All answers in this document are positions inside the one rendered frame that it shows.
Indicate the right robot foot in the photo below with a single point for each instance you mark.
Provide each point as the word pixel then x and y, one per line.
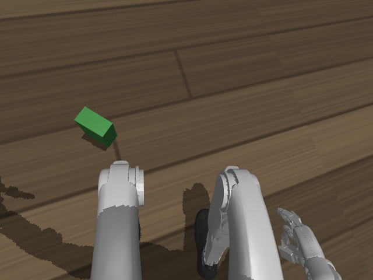
pixel 201 230

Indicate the right robot hand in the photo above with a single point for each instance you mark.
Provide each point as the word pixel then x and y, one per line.
pixel 306 243

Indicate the carton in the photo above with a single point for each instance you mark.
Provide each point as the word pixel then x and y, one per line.
pixel 96 126

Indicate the right robot arm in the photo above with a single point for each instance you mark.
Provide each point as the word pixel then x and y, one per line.
pixel 319 268

